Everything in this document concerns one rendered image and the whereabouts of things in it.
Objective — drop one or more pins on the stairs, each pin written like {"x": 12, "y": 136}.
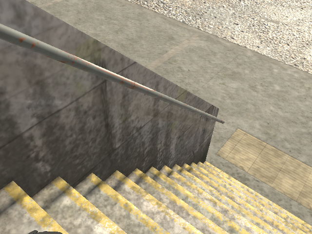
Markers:
{"x": 195, "y": 199}

